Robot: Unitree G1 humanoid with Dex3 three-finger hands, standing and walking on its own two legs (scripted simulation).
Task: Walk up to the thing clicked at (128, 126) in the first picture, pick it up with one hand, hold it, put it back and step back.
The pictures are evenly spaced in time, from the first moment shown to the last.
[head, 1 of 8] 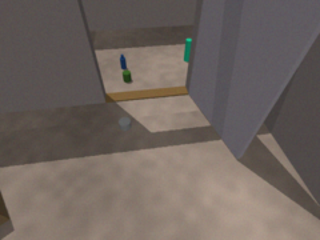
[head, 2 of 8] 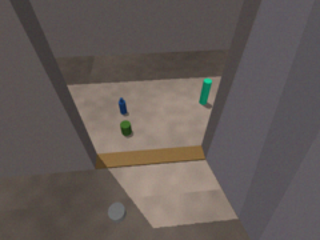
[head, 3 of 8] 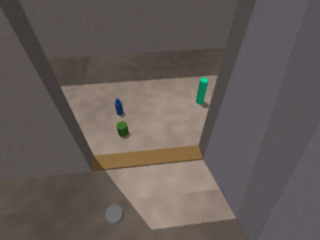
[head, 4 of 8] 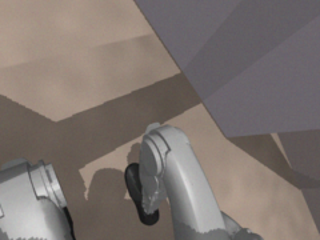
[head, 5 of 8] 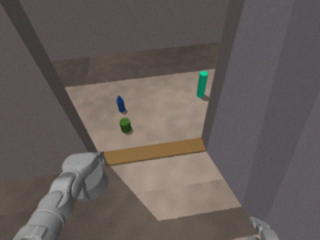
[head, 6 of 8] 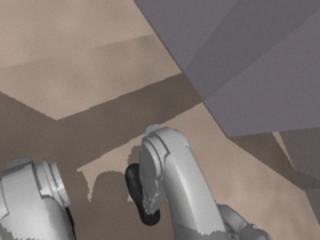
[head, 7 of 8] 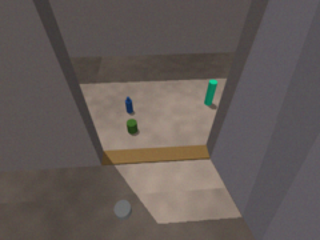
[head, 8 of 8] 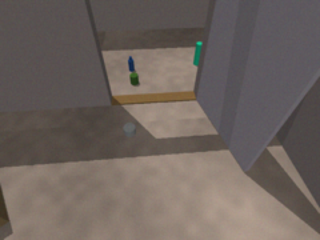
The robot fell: no
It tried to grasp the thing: yes
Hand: left
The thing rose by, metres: 0.68
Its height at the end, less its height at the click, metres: +0.00
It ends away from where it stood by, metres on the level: 0.01
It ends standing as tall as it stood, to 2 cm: yes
